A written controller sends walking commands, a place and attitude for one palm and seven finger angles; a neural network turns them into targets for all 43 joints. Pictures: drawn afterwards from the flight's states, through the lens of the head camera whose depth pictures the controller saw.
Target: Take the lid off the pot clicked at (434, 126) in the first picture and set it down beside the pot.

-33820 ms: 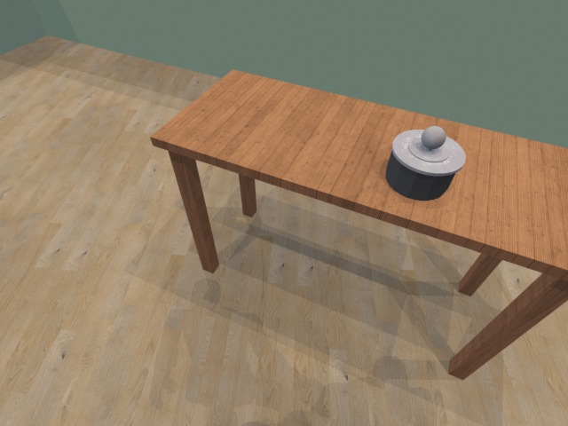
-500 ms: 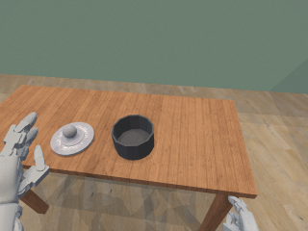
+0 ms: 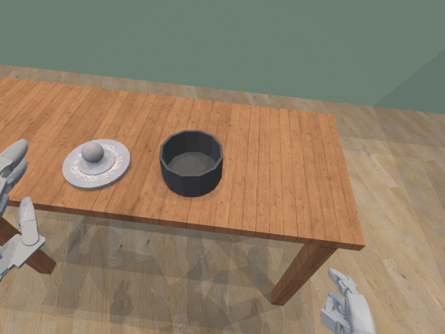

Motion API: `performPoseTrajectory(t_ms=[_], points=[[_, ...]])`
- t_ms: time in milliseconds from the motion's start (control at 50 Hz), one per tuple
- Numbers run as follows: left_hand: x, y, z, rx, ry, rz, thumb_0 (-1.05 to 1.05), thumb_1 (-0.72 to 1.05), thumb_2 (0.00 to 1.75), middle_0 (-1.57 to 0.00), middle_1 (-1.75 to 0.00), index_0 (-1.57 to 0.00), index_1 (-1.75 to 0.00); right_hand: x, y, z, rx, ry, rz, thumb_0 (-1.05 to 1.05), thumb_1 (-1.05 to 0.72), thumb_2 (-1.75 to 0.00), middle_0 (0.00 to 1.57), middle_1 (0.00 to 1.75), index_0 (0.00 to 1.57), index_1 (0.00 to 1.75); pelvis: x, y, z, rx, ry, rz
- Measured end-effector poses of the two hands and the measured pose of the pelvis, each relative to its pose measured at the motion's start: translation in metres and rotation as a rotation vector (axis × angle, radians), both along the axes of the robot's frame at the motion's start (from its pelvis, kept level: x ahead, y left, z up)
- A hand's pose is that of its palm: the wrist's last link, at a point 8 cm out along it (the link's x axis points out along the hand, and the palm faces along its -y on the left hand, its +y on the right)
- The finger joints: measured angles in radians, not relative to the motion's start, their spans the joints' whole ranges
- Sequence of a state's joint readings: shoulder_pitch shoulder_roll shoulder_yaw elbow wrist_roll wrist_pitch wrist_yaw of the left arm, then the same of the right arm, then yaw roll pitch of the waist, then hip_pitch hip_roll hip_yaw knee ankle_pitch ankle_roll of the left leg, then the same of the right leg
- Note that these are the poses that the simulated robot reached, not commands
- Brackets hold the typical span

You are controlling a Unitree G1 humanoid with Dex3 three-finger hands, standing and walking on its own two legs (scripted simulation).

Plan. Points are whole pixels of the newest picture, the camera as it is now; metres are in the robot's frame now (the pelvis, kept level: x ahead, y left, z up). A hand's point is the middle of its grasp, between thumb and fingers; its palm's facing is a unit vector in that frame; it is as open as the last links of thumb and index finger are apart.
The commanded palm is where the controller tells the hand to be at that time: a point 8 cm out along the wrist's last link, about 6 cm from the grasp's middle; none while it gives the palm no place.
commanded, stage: step back with the hand held close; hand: left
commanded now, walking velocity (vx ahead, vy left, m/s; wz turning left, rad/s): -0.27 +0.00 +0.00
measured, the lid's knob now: (92, 152) +0.49 +0.36 -0.02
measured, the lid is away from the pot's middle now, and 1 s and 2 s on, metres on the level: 0.24 0.24 0.24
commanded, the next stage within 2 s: stop stepping back and stand still in 0.92 s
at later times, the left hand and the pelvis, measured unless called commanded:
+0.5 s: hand (26, 273) +0.15 +0.24 +0.17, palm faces +0.32 -0.85 -0.42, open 7.4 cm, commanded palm +0.08 +0.28 +0.19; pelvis -0.05 +0.00 +0.00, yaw -1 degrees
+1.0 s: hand out of the picture +0.06 +0.22 +0.18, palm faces +0.33 -0.83 -0.44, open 7.4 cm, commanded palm none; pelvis -0.14 -0.01 -0.01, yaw -1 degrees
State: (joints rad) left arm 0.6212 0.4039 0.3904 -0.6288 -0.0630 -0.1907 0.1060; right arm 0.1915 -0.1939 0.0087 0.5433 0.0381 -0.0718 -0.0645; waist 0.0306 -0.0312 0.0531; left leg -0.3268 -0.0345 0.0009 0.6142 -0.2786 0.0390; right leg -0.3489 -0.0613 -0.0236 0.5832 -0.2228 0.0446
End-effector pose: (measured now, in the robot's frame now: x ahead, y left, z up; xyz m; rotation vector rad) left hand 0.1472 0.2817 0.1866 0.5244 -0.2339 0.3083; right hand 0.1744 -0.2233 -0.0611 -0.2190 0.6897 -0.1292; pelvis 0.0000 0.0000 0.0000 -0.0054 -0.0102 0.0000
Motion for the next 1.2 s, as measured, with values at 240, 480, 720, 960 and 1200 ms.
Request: performPoseTrajectory(t_ms=[240,480,720,960,1200], points=[[-0.023,0.002,-0.007,-0.038,-0.078,-0.03,0.01,0.89,0.89,-0.21,-0.31,-0.22,-0.3,-0.039,0.002,-0.005,-0.038,0.023,-0.007,0.01,-0.9,-0.89,0.2,0.3,0.21,0.3,-0.027,0.008,-0.007,-0.03,0.007,0.02],[-0.034,0.0,-0.002,-0.009,-0.082,-0.064,0.02,0.89,0.89,-0.21,-0.31,-0.21,-0.3,-0.058,0.009,-0.003,-0.009,-0.006,0.001,0.01,-0.91,-0.89,0.2,0.3,0.21,0.3,-0.052,0.007,-0.005,-0.038,0.015,-0.013],[-0.08,-0.011,0.001,-0.025,-0.107,-0.061,0.01,0.88,0.89,-0.21,-0.31,-0.22,-0.3,-0.092,-0.012,-0.001,-0.038,0.037,-0.015,0.01,-0.91,-0.89,0.2,0.3,0.21,0.3,-0.079,-0.003,-0.004,-0.009,0.011,0.03],[-0.12,-0.01,0.008,0.005,-0.117,-0.048,0.02,0.89,0.89,-0.21,-0.31,-0.21,-0.3,-0.138,0.004,-0.004,0.02,-0.026,0.018,0.01,-0.91,-0.89,0.2,0.3,0.21,0.29,-0.131,-0.006,-0.005,-0.034,0.022,-0.005],[-0.173,-0.012,-0.008,-0.024,-0.044,-0.086,0.01,0.88,0.89,-0.21,-0.31,-0.22,-0.3,-0.21,-0.021,0.0,-0.041,-0.032,-0.081,0.01,-0.9,-0.89,0.21,0.3,0.21,0.3,-0.176,0.002,-0.009,-0.005,0.01,0.012]])
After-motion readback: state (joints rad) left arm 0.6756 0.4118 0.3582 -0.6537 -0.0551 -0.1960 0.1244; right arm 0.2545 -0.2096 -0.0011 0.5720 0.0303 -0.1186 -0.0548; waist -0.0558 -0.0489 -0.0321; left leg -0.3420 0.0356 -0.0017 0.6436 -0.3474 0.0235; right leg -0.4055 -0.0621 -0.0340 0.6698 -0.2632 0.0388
